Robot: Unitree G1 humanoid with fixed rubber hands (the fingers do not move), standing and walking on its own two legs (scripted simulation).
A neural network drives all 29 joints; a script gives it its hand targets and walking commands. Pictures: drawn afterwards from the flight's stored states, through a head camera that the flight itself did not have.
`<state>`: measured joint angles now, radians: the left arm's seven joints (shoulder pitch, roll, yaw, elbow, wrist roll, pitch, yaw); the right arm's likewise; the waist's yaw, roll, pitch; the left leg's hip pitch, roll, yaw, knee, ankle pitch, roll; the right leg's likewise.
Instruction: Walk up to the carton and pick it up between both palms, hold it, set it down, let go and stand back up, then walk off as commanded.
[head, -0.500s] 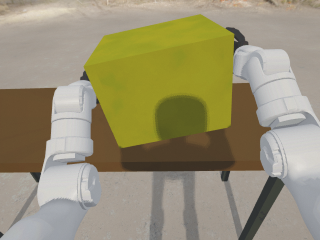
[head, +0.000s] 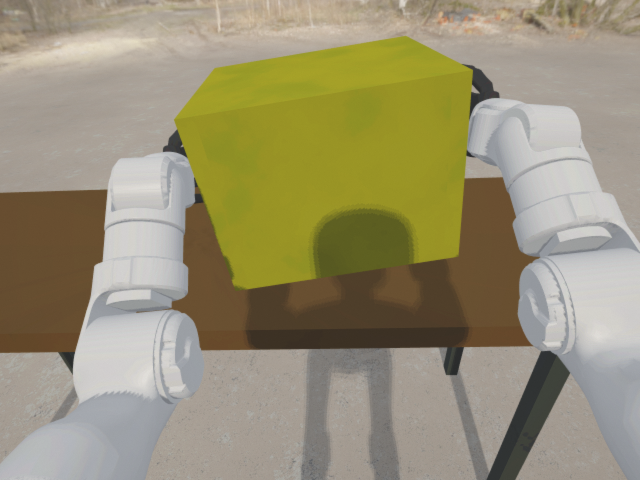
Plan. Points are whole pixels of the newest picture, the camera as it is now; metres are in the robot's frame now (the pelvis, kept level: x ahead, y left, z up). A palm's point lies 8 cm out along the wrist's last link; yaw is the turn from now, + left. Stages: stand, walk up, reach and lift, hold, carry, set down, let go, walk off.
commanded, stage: hold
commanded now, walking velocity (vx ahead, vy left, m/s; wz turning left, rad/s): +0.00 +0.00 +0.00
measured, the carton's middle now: (326, 154) +0.41 -0.01 +0.29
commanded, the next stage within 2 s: none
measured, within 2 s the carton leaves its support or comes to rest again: neither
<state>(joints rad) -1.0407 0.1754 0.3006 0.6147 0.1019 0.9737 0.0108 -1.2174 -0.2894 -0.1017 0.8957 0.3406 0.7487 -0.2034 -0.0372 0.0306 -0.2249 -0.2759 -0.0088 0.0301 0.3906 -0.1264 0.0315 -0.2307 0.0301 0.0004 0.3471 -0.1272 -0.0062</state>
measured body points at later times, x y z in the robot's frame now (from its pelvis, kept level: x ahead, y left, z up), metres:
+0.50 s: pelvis +0.01 +0.00 +0.00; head -0.08 +0.00 +0.44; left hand +0.39 +0.17 +0.28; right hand +0.40 -0.18 +0.34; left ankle +0.05 +0.09 -0.74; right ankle +0.04 -0.11 -0.74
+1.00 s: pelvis +0.01 +0.00 +0.00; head -0.10 +0.00 +0.44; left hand +0.38 +0.17 +0.31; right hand +0.38 -0.18 +0.35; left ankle +0.05 +0.09 -0.74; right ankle +0.04 -0.11 -0.74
